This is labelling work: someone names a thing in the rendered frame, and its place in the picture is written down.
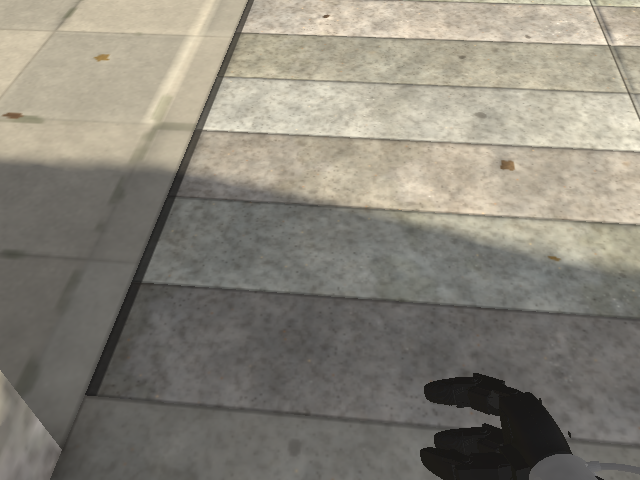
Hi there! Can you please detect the robot right forearm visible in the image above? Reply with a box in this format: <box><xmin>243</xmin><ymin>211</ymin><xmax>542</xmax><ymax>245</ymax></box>
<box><xmin>529</xmin><ymin>454</ymin><xmax>604</xmax><ymax>480</ymax></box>

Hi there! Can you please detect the robot right hand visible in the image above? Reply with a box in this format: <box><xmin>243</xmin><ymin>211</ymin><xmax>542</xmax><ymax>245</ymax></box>
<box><xmin>420</xmin><ymin>373</ymin><xmax>573</xmax><ymax>480</ymax></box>

